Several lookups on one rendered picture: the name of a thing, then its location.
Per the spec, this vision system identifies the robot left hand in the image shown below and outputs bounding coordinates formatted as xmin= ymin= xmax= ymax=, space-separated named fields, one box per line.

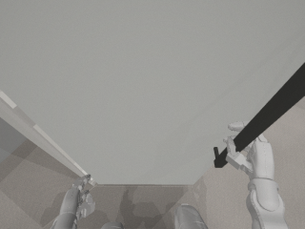
xmin=59 ymin=174 xmax=95 ymax=221

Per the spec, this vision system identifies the handle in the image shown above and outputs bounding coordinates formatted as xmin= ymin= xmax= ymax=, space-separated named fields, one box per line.
xmin=213 ymin=62 xmax=305 ymax=168

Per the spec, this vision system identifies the robot right thigh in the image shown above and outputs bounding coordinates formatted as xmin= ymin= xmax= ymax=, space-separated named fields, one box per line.
xmin=173 ymin=205 xmax=209 ymax=229

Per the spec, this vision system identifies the robot right forearm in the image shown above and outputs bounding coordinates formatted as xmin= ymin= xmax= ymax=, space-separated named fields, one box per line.
xmin=246 ymin=177 xmax=290 ymax=229

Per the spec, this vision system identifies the fridge door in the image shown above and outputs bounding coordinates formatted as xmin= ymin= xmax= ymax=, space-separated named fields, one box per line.
xmin=0 ymin=0 xmax=305 ymax=185

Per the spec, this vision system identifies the robot left forearm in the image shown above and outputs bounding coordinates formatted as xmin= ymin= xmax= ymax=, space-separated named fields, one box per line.
xmin=51 ymin=213 xmax=77 ymax=229

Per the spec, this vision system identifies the robot right hand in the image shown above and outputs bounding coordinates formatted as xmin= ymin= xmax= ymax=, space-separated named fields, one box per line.
xmin=223 ymin=120 xmax=275 ymax=180

